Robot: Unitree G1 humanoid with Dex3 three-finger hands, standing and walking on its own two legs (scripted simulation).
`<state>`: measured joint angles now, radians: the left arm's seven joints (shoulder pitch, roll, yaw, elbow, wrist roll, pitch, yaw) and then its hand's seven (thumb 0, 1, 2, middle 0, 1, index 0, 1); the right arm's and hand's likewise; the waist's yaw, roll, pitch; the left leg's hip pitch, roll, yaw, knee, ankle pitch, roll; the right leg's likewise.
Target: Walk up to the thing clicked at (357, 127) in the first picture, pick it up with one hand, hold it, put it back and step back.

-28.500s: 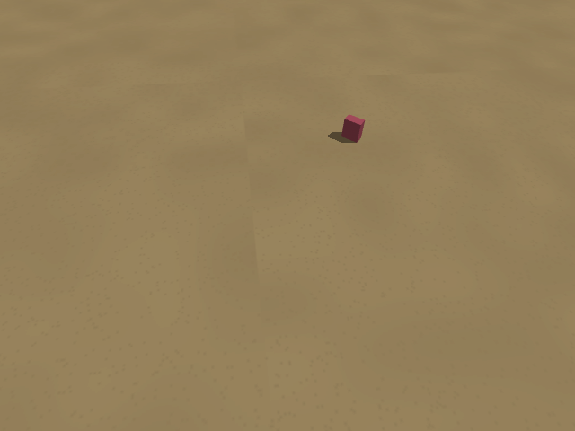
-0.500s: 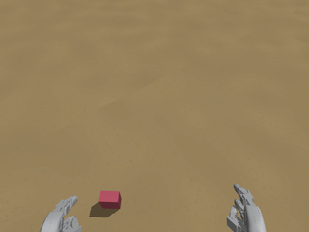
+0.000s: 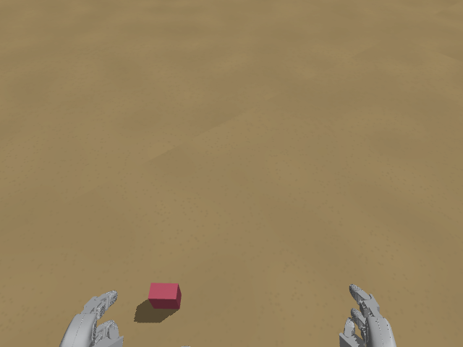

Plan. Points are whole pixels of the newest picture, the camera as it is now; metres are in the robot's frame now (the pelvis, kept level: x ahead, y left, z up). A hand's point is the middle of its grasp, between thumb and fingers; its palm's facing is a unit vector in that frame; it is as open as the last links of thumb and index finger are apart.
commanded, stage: home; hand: left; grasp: from above
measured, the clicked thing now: (165, 296) +0.42 +0.23 -0.66
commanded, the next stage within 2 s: stand in 1.26 s
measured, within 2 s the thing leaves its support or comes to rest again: neither
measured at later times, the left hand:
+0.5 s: hand (118, 344) +0.16 +0.18 -0.05, palm faces +0.04 -0.98 -0.20, open 7.4 cm
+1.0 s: hand (121, 340) +0.16 +0.18 -0.05, palm faces +0.04 -0.98 -0.20, open 7.4 cm
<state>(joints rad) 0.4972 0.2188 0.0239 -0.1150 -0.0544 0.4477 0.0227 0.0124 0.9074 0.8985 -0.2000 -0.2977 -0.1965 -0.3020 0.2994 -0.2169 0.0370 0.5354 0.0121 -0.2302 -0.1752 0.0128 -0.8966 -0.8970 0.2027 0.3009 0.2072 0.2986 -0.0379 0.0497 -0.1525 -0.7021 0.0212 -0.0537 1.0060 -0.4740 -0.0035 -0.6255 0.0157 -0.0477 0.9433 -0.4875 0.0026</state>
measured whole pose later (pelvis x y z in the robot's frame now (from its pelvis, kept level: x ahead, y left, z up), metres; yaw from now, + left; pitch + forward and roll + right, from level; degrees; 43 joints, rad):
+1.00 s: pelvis +0.00 +0.00 +0.00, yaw +0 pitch +10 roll -3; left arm 0.50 0.23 0.02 -0.13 -0.06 0.45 0.02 0.01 0.91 0.90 -0.20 -0.30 -0.20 -0.30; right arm 0.29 -0.22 0.03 0.53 0.01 -0.23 -0.18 0.01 -0.90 -0.90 0.20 0.30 0.21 0.30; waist -0.04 0.05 -0.16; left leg -0.71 0.02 -0.05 1.01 -0.48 -0.01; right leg -0.63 0.02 -0.05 0.95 -0.50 0.00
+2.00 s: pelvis +0.00 +0.01 +0.06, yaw +0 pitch -4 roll +0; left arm 0.20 0.27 0.04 1.09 0.03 0.02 0.03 0.01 0.91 0.90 -0.20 -0.30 -0.20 -0.30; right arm 0.17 -0.27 -0.03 1.07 -0.03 -0.01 -0.02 0.01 -0.90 -0.90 0.20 0.30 0.21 0.30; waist 0.02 0.01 0.06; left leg -0.15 -0.02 0.00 0.43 -0.22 0.02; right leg -0.11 -0.03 0.00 0.43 -0.25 0.03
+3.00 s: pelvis +0.00 +0.00 +0.07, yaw +0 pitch -3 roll +0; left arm 0.11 0.31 0.03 1.16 0.02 0.00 0.01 0.01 0.91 0.90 -0.20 -0.30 -0.20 -0.30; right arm 0.12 -0.32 -0.01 1.15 -0.01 -0.02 -0.01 0.00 -0.90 -0.90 0.20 0.30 0.21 0.30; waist 0.00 0.01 0.06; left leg -0.12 0.00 -0.01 0.34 -0.17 0.00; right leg -0.08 -0.01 -0.01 0.33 -0.20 0.01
